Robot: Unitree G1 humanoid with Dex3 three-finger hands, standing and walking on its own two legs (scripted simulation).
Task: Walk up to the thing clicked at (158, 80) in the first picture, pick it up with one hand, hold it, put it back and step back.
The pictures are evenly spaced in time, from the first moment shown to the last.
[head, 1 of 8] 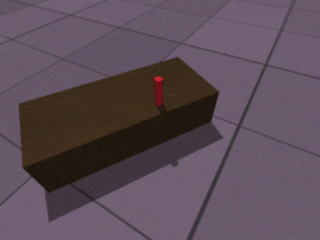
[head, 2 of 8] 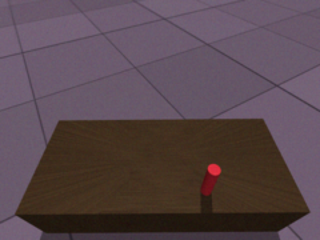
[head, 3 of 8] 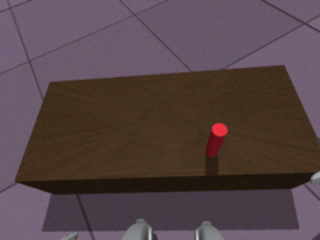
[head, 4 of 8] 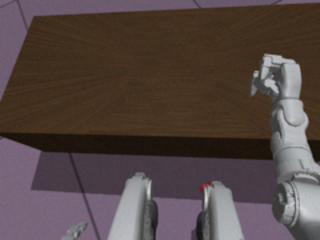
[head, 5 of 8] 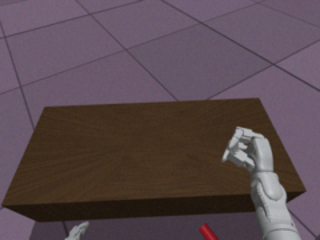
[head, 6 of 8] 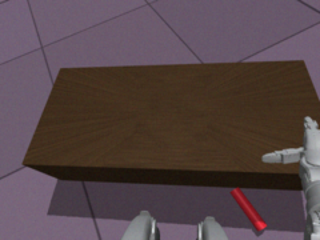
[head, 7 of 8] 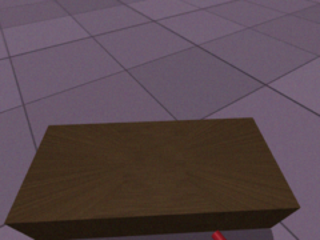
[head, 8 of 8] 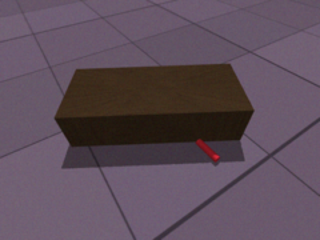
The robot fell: no
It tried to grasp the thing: yes
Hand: right
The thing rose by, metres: 0.00
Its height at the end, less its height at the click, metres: -0.41
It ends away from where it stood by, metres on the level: 0.27
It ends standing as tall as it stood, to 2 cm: no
